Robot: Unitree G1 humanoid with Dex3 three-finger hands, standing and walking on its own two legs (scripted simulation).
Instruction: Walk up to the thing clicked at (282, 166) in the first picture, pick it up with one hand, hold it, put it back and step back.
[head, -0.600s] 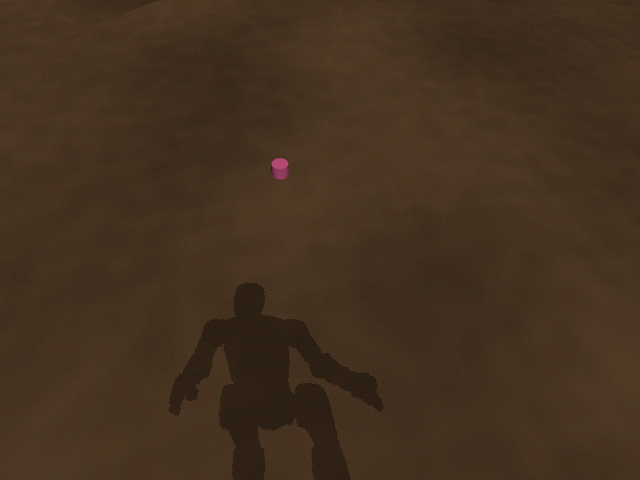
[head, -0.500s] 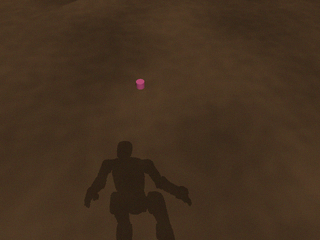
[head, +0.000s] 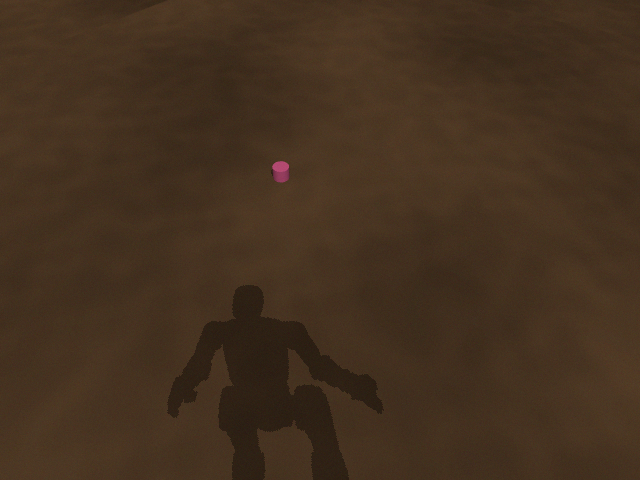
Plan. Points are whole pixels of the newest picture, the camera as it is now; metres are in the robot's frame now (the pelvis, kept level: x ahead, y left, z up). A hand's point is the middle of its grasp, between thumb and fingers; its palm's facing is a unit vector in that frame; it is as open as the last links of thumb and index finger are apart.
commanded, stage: stand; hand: left
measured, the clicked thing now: (281, 171) +1.54 +0.14 -0.75
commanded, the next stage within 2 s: walk up in 0.52 s
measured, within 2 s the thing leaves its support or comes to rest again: neither
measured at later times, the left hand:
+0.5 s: hand out of the picture +0.07 +0.25 -0.16, palm faces -0.02 -0.94 -0.34, open 7.3 cm
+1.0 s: hand (148, 357) +0.32 +0.27 -0.13, palm faces -0.30 -0.77 -0.57, open 7.3 cm
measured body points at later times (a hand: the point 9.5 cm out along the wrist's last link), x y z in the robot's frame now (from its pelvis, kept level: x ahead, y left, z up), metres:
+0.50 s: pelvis +0.00 +0.00 +0.00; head +0.02 +0.00 +0.45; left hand +0.07 +0.30 -0.13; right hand +0.08 -0.30 -0.14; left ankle +0.00 +0.12 -0.75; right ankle -0.01 -0.12 -0.75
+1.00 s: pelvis +0.13 +0.00 -0.04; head +0.12 -0.04 +0.41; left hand +0.34 +0.31 -0.09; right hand +0.08 -0.34 -0.17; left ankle +0.07 +0.13 -0.69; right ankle +0.14 -0.14 -0.75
